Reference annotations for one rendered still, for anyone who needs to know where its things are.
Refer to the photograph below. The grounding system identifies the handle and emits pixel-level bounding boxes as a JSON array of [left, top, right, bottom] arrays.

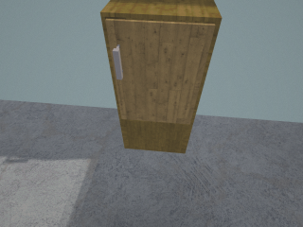
[[112, 44, 123, 80]]

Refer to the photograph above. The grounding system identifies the cupboard door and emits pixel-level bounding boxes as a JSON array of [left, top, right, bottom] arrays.
[[105, 18, 216, 125]]

